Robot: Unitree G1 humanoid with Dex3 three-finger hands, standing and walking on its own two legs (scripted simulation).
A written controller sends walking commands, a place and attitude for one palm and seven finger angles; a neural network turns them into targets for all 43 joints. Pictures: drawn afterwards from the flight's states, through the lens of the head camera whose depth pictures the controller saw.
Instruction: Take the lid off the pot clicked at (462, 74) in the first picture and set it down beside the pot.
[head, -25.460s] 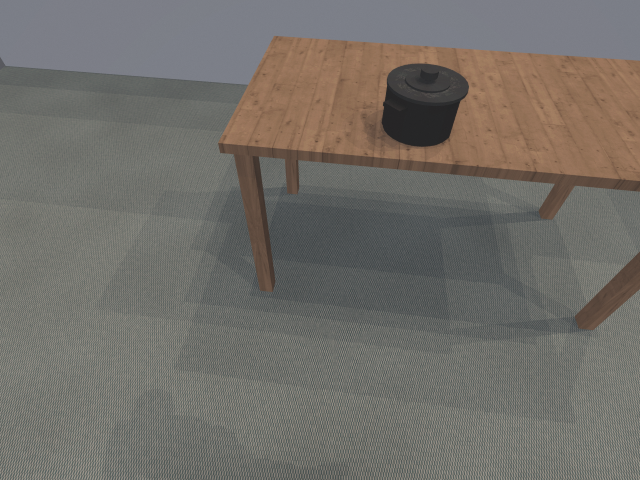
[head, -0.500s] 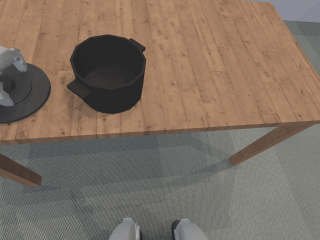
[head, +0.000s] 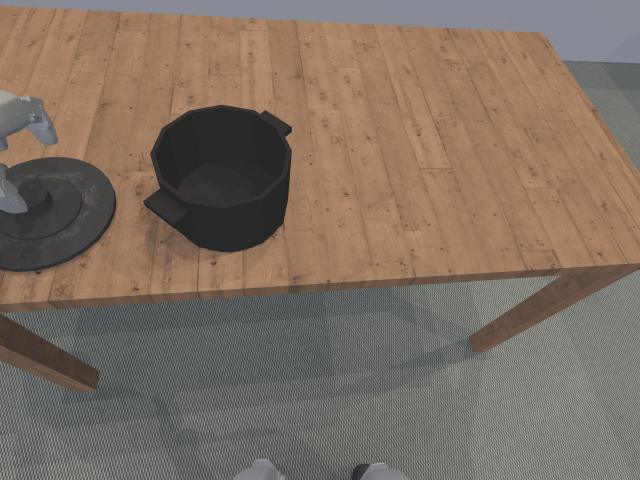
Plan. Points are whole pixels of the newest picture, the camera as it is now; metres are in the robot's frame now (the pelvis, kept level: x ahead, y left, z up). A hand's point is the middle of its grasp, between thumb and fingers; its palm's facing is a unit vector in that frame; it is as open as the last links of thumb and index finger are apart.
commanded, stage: raise the empty hand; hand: left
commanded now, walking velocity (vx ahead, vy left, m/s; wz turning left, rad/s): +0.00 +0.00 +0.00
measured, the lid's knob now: (33, 198) +0.48 +0.38 -0.02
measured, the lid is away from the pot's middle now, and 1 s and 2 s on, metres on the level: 0.26 0.26 0.26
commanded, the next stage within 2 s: draw the hand back to the body in 0.68 s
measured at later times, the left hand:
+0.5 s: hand out of the picture +0.45 +0.36 +0.13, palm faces -0.41 -0.11 -0.90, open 11.0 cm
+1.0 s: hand out of the picture +0.45 +0.36 +0.14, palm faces -0.39 -0.13 -0.91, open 11.0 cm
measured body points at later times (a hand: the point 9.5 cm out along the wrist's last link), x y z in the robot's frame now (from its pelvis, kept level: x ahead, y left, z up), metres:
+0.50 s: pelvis +0.01 -0.01 +0.01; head +0.09 +0.02 +0.46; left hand +0.47 +0.36 +0.19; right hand +0.03 -0.29 -0.10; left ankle -0.01 +0.02 -0.71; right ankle +0.01 -0.21 -0.71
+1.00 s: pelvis +0.01 -0.01 +0.02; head +0.09 +0.02 +0.46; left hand +0.47 +0.36 +0.20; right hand +0.03 -0.29 -0.09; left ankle -0.01 +0.02 -0.71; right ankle +0.01 -0.21 -0.71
